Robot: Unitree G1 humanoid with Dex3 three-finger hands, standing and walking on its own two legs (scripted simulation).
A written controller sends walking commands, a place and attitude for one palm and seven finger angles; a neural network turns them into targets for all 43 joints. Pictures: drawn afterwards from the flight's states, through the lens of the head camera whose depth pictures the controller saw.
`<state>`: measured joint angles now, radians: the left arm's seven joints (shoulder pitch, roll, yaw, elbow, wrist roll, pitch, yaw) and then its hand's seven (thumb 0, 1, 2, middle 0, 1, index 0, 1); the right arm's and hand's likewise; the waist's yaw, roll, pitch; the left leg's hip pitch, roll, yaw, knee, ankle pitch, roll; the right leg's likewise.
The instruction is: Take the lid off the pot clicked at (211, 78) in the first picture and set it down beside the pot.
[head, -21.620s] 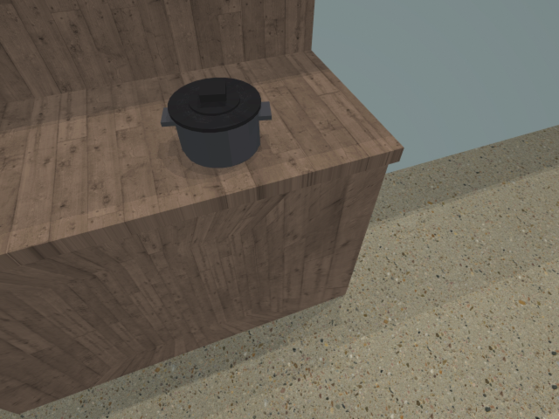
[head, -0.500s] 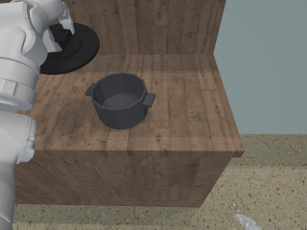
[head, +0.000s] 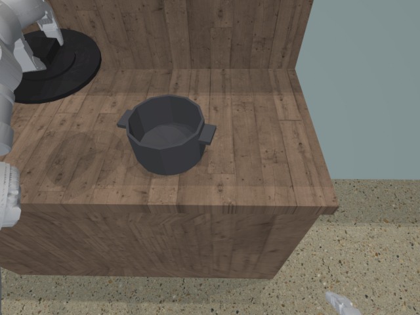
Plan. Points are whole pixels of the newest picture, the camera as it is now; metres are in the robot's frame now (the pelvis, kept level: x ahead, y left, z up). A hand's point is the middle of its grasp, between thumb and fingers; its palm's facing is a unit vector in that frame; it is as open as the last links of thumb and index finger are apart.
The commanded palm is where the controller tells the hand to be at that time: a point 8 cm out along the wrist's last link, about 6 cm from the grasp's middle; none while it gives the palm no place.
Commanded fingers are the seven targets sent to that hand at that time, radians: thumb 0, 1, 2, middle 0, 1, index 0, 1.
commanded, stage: move the lid sideways beside the pot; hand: left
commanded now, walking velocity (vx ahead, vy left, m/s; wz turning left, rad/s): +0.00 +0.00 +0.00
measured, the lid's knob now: (38, 50) +0.49 +0.29 +0.25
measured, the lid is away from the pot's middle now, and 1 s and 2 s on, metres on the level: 0.19 0.23 0.22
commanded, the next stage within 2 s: lower the lid onto the table in 0.64 s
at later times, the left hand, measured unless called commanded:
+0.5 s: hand (0, 53) +0.46 +0.32 +0.27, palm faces -0.21 -0.04 -0.98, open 8.5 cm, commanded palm +0.45 +0.32 +0.34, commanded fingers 0.00 0.57 1.10 -0.79 -0.98 -0.75 -0.94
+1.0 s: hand (8, 58) +0.46 +0.32 +0.26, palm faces -0.23 -0.07 -0.97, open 8.5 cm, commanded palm +0.45 +0.32 +0.33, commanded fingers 0.00 0.57 1.10 -0.79 -0.98 -0.75 -0.94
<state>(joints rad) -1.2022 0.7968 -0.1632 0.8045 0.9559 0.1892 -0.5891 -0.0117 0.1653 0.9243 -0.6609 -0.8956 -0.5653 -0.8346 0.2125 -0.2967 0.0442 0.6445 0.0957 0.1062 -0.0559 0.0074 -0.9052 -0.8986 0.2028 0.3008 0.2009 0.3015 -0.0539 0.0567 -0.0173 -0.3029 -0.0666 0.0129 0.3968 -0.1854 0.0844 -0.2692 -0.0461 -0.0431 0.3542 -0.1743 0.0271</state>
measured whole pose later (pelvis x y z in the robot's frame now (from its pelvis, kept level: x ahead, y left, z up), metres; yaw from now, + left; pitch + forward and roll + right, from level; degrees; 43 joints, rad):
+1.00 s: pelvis +0.01 +0.00 +0.00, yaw +0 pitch +6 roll -2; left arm -1.22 0.87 -0.13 0.92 0.99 0.17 -0.59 -0.01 0.17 0.93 -0.66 -0.90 -0.56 -0.83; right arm 0.24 -0.30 0.05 0.66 0.10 0.10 -0.07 0.01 -0.90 -0.90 0.20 0.30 0.20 0.30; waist -0.07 0.06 -0.01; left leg -0.32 -0.06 0.01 0.41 -0.20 0.08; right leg -0.27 -0.04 -0.05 0.33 -0.17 0.03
